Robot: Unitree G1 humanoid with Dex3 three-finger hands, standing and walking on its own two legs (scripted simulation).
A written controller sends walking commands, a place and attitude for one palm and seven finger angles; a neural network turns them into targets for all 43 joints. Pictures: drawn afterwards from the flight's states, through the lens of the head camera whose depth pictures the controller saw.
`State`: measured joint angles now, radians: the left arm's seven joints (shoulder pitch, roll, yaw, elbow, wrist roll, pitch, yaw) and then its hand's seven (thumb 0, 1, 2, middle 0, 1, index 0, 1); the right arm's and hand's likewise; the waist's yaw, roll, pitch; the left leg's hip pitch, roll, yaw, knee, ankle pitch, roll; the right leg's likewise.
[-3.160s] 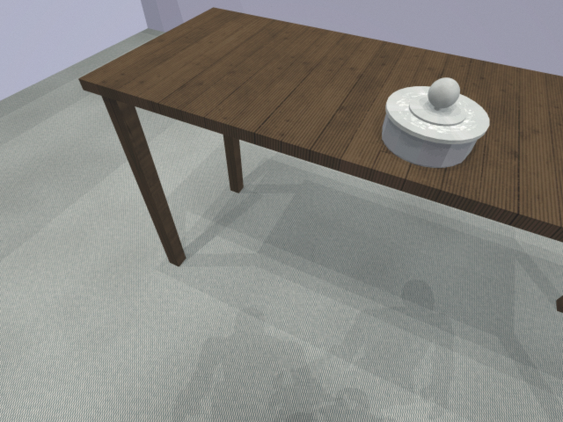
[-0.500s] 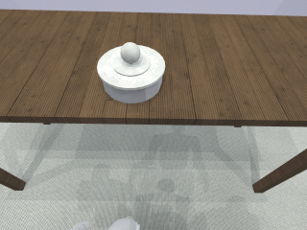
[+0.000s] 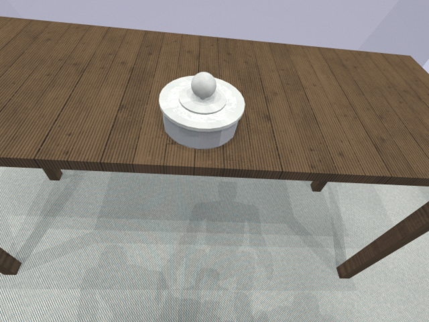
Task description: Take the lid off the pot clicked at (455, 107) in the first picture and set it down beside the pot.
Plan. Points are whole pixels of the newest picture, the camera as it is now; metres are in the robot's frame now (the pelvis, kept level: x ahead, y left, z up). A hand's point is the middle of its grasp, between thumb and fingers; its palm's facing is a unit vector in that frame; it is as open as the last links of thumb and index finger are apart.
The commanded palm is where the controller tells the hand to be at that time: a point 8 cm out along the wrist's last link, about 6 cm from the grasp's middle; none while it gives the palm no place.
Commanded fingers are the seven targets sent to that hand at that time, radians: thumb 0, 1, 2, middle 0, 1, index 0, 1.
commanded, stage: come to a stop and stand still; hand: left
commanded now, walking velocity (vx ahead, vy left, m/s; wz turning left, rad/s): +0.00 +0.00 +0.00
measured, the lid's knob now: (203, 85) +0.53 +0.07 +0.16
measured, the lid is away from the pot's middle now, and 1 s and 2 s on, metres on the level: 0.00 0.00 0.00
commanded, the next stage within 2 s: look again from close up in 0.84 s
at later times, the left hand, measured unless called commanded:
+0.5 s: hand out of the picture -0.03 +0.10 -0.19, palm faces +0.05 -0.99 -0.15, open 7.3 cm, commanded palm none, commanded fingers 0.00 0.90 0.90 -0.20 -0.30 -0.20 -0.30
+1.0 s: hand out of the picture -0.03 +0.10 -0.19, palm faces +0.05 -0.99 -0.16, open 7.4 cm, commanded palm none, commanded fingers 0.00 0.90 0.90 -0.20 -0.30 -0.20 -0.30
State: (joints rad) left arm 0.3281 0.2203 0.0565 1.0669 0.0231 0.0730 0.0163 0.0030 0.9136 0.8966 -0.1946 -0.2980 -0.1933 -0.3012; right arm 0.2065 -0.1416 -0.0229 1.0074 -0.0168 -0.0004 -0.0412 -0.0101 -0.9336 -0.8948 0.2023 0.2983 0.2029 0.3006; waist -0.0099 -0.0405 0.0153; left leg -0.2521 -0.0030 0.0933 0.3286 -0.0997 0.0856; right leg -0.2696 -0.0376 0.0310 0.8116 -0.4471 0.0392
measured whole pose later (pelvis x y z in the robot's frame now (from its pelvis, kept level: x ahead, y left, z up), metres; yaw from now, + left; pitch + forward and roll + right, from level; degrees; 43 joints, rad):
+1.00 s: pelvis +0.01 -0.05 -0.01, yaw +1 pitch -1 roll +0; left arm 0.34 0.12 -0.01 1.10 0.02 -0.01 0.04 0.00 0.91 0.90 -0.20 -0.30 -0.20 -0.30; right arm 0.25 -0.15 -0.02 1.10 -0.02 -0.01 -0.03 0.01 -0.93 -0.90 0.20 0.30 0.20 0.30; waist 0.00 -0.01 0.06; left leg -0.28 0.01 0.04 0.49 -0.19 0.01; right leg -0.07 0.01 -0.04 0.45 -0.36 -0.02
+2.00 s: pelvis -0.03 -0.01 -0.02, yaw +0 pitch -1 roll -1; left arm 0.37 0.15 0.01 1.05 0.02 0.02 0.03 0.00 0.91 0.90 -0.20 -0.30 -0.20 -0.30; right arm 0.24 -0.17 -0.04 1.03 -0.02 0.03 -0.02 0.01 -0.93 -0.90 0.20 0.30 0.20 0.30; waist 0.00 0.02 0.07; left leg -0.34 -0.02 0.08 0.48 -0.14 0.07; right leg -0.16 -0.03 -0.01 0.50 -0.32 0.03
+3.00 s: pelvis +0.09 -0.09 -0.01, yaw +3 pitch +2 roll +2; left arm 0.19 0.14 0.05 0.94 0.03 -0.01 0.03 0.00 0.92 0.90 -0.20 -0.30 -0.20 -0.30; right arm 0.20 -0.23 -0.07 1.00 -0.02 0.04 -0.03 0.01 -0.91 -0.90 0.19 0.30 0.20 0.30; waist 0.00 0.03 0.10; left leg -0.47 0.00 0.04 0.96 -0.48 -0.05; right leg -0.25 -0.05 -0.06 0.55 -0.32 -0.01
